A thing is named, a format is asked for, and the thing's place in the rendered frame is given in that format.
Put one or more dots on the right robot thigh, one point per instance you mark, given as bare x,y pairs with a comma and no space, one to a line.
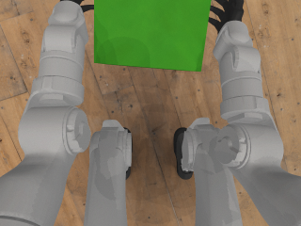
216,197

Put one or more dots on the left robot forearm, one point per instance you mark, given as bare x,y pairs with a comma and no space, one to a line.
62,59

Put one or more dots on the robot right foot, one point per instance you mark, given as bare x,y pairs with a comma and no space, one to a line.
177,145

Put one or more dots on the left robot upper arm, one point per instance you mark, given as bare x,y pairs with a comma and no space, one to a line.
50,136

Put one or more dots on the right robot hand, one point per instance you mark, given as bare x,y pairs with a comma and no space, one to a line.
233,12

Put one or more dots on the right robot forearm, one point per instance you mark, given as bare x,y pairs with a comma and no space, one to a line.
240,77

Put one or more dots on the right robot upper arm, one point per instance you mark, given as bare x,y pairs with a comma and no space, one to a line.
253,154

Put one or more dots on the left robot hand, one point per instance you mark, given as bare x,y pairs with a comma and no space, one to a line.
84,7

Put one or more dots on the carton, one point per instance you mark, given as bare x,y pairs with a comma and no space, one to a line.
157,34

